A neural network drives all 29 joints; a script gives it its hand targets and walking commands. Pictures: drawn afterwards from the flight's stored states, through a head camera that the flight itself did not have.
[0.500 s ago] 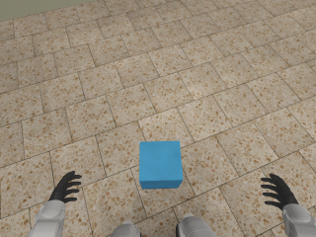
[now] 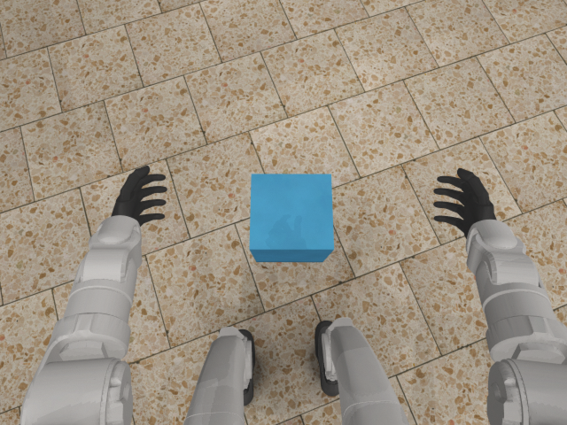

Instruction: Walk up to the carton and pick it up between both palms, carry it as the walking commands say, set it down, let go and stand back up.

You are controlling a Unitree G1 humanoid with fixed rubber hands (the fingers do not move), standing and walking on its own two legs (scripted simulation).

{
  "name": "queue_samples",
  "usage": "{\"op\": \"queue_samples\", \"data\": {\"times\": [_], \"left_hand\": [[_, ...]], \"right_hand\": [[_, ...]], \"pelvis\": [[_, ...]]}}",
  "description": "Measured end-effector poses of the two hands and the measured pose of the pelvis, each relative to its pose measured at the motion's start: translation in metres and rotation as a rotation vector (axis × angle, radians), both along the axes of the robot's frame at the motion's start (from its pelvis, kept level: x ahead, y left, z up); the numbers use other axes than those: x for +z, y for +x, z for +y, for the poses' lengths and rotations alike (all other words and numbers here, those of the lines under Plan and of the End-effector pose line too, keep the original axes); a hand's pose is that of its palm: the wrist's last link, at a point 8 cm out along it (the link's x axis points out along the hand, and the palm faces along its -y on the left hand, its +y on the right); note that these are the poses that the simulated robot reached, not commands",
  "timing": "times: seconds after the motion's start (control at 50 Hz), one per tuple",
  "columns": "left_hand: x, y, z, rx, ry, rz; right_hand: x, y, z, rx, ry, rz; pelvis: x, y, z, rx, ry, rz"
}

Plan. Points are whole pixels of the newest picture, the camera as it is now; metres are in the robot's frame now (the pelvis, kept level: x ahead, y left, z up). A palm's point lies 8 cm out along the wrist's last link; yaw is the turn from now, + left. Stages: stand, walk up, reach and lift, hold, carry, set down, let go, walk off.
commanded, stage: reach and lift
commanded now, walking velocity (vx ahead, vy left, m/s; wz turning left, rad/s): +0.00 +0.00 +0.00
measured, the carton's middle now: (290, 222) +0.50 -0.03 -0.57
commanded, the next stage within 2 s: none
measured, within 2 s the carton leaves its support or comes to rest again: neither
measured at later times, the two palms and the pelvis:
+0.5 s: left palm (174, 157) +0.52 +0.17 -0.14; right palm (418, 155) +0.49 -0.24 -0.14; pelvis +0.00 +0.00 -0.04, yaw +0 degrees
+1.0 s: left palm (191, 178) +0.52 +0.17 -0.24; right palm (394, 175) +0.50 -0.23 -0.24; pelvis -0.01 +0.00 -0.12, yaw +0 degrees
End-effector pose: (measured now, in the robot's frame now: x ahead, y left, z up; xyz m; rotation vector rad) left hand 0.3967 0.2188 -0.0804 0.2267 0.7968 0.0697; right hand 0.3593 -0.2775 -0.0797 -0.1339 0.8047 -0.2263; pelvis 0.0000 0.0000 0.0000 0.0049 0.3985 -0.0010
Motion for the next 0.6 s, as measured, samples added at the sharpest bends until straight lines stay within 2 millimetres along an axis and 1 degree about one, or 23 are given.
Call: {"op": "queue_samples", "data": {"times": [0.16, 0.28, 0.44, 0.52, 0.6], "left_hand": [[-0.020, 0.041, -0.016, 0.015, -0.041, -0.051], [-0.034, 0.071, -0.027, 0.029, -0.073, -0.093], [-0.053, 0.109, -0.043, 0.033, -0.113, -0.149], [-0.060, 0.122, -0.048, 0.033, -0.119, -0.170], [-0.066, 0.127, -0.051, 0.036, -0.123, -0.181]], "right_hand": [[-0.021, 0.045, 0.016, 0.005, 0.040, -0.055], [-0.036, 0.079, 0.027, 0.009, 0.062, -0.103], [-0.053, 0.120, 0.037, 0.014, 0.081, -0.158], [-0.057, 0.136, 0.041, 0.023, 0.084, -0.181], [-0.062, 0.142, 0.043, 0.030, 0.082, -0.191]], "pelvis": [[-0.016, -0.007, -0.004, 0.006, -0.002, 0.121], [-0.026, -0.007, -0.004, 0.007, 0.001, 0.223], [-0.036, -0.005, -0.002, 0.005, 0.002, 0.335], [-0.038, -0.003, -0.001, 0.004, 0.002, 0.375], [-0.039, 0.000, 0.000, 0.005, 0.001, 0.402]]}}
